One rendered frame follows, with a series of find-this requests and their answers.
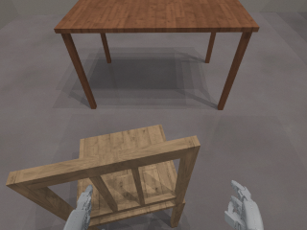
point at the robot right hand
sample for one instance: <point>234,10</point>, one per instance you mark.
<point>248,216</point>

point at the chair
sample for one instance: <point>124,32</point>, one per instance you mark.
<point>132,174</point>

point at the table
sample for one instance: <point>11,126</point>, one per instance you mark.
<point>157,16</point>

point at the robot left hand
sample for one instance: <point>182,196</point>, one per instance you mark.
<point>79,218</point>

